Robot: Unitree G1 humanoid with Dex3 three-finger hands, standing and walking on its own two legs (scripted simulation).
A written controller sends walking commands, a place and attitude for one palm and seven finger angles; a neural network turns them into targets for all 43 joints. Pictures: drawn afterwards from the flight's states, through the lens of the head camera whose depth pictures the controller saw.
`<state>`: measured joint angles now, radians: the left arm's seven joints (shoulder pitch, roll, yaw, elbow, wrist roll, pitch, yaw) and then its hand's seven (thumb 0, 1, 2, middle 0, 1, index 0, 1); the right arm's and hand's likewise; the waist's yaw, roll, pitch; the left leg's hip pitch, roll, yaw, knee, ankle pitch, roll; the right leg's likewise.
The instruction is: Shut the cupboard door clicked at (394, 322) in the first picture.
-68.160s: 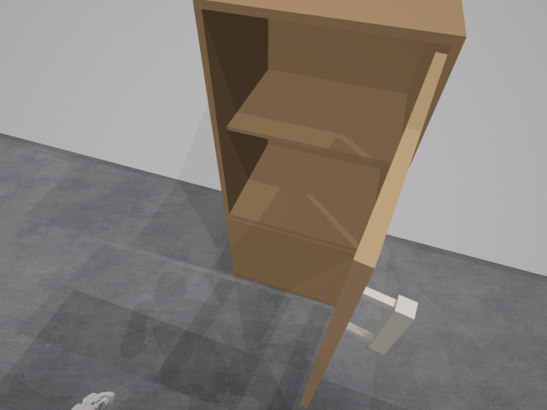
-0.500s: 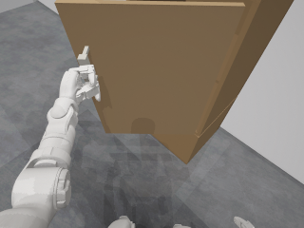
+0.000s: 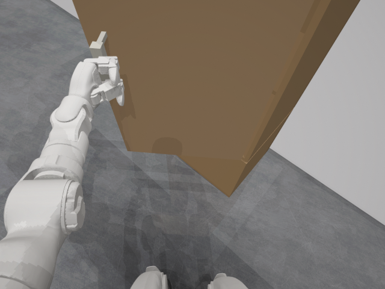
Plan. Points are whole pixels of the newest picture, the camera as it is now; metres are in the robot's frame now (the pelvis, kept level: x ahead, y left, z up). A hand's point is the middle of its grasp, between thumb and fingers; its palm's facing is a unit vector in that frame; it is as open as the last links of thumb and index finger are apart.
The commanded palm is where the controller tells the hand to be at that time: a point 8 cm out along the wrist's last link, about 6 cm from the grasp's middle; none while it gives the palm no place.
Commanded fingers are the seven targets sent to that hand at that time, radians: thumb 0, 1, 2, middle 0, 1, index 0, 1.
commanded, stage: push the door shut along its arc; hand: left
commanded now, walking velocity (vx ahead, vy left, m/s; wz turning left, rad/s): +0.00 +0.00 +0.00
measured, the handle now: (107, 64) +0.57 +0.16 +0.12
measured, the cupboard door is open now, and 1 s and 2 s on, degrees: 37 26 21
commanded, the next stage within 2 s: pull the fist back off the door in 1.08 s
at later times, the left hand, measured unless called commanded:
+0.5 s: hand (150, 65) +0.56 +0.06 +0.12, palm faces -0.34 -0.94 +0.01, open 3.1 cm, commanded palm +0.58 +0.11 +0.12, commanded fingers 0.00 0.90 0.90 -1.30 -1.50 -1.30 -1.50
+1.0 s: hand (155, 53) +0.60 +0.05 +0.12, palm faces -0.40 -0.92 +0.01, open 3.1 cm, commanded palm +0.63 +0.07 +0.12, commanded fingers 0.00 0.90 0.90 -1.30 -1.50 -1.30 -1.50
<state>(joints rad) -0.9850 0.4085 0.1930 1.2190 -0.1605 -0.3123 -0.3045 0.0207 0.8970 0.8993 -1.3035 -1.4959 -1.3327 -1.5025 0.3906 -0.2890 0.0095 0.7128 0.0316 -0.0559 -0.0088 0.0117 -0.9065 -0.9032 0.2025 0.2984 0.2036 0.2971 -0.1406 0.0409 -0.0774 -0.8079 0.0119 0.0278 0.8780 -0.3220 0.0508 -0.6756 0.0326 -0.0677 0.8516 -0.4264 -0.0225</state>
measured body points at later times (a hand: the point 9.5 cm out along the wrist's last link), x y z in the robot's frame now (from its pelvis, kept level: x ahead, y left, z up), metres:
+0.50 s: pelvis +0.00 +0.00 -0.02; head +0.14 +0.01 +0.41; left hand +0.57 +0.11 +0.12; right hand -0.04 -0.27 -0.13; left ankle +0.06 +0.09 -0.69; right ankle -0.01 -0.11 -0.69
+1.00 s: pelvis +0.01 -0.02 -0.03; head +0.18 -0.01 +0.39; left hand +0.61 +0.10 +0.13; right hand -0.06 -0.28 -0.12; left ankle +0.06 +0.08 -0.69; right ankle -0.01 -0.11 -0.69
